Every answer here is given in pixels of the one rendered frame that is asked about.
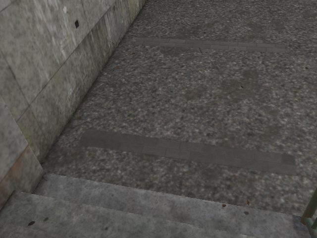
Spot stairs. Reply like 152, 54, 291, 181
0, 173, 311, 238

